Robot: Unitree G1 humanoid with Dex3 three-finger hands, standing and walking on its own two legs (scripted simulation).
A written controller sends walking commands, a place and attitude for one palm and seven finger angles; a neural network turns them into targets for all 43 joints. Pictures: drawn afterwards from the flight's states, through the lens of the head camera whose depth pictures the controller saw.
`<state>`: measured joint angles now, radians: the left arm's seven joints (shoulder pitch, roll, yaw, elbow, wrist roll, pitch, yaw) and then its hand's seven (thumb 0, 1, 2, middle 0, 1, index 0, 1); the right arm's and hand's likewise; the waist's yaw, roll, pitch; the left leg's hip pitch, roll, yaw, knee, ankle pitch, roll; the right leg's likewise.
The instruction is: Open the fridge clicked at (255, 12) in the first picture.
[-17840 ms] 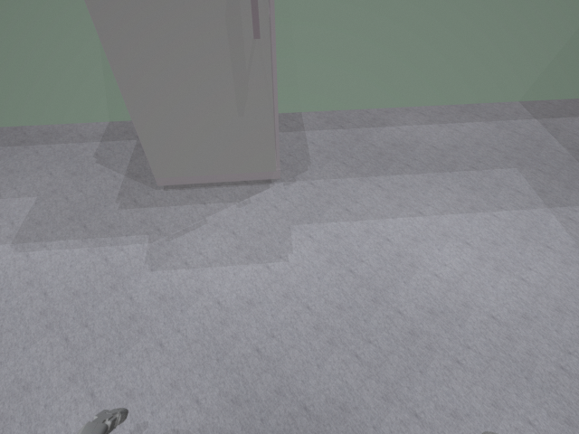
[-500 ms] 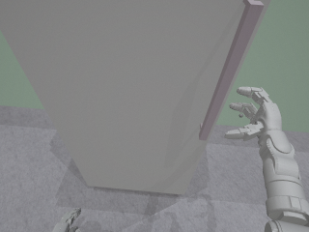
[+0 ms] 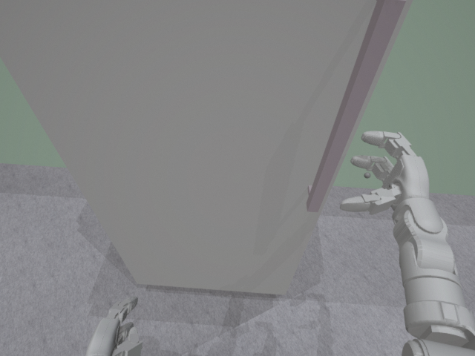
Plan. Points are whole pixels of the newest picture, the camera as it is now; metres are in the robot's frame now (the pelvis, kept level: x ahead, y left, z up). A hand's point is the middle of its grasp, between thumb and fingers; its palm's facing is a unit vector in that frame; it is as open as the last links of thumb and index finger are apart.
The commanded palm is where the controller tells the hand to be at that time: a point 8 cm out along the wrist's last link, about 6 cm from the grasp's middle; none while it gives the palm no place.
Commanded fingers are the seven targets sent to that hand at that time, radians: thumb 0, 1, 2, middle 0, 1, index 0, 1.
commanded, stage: move the hooked fingers beside the handle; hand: right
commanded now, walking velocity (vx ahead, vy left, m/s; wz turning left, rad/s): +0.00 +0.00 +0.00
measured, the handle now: (337, 127) +0.44 -0.12 +0.18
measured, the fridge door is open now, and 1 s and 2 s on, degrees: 0 0 0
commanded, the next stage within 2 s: feel for the door with the fingertips in 1.34 s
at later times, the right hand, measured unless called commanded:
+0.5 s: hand (377, 167) +0.39 -0.19 +0.15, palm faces +0.04 +1.00 +0.00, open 14.0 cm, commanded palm +0.36 -0.24 +0.14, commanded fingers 0.00 0.50 -0.30 0.30 1.20 0.30 1.20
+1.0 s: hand (372, 169) +0.38 -0.18 +0.15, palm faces +0.00 +1.00 +0.01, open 14.0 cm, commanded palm +0.35 -0.23 +0.14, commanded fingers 0.00 0.50 -0.30 0.30 1.20 0.30 1.20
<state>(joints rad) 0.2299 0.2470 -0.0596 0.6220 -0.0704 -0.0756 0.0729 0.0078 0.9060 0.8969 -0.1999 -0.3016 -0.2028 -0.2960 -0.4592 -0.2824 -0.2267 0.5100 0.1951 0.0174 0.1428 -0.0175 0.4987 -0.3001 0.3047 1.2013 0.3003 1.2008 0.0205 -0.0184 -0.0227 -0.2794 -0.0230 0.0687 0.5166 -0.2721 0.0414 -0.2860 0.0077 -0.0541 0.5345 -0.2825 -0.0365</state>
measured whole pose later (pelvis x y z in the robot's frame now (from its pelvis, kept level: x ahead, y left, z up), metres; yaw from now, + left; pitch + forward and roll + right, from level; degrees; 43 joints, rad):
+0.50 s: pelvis +0.00 -0.01 +0.00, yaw +0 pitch +2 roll +1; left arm 0.27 0.25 -0.05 0.64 -0.07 -0.08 0.07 0.01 0.91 0.90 -0.20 -0.30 -0.20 -0.30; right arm -0.46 -0.31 -0.25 0.49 0.20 -0.01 0.15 -0.02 0.50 -0.30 0.30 1.20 0.30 1.20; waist 0.03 -0.02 -0.03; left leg -0.26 -0.02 0.06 0.50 -0.27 0.03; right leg -0.27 0.01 -0.06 0.53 -0.29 -0.04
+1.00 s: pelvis +0.00 -0.01 +0.00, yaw +0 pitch +1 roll +1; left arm 0.24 0.24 -0.06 0.64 -0.07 -0.08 0.07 0.01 0.91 0.90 -0.20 -0.30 -0.20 -0.30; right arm -0.47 -0.27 -0.19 0.47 0.21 0.04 0.15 -0.02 0.50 -0.30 0.30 1.20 0.30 1.20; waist 0.01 -0.03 -0.04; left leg -0.26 -0.01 0.06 0.50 -0.26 0.03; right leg -0.27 0.02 -0.06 0.52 -0.27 -0.05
